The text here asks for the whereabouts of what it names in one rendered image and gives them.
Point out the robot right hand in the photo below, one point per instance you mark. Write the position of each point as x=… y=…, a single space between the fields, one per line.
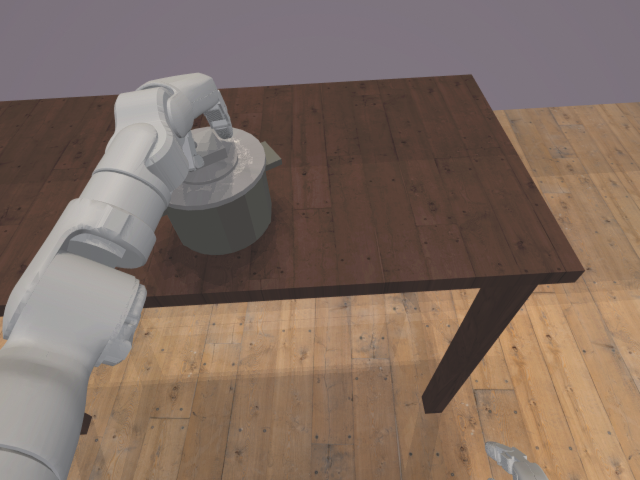
x=514 y=462

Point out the knob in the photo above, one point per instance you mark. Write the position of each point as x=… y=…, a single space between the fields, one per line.
x=209 y=147

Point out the left robot upper arm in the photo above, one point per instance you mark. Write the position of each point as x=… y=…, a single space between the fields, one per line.
x=81 y=314

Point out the lid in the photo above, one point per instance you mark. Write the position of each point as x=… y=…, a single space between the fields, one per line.
x=226 y=180

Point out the robot left forearm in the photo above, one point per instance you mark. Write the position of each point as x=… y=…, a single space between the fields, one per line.
x=114 y=219

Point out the robot left hand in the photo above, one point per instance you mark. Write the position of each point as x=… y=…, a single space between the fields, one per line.
x=206 y=99

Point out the pot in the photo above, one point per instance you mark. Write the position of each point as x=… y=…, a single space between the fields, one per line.
x=232 y=226

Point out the table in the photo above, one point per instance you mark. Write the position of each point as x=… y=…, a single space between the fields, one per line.
x=386 y=186

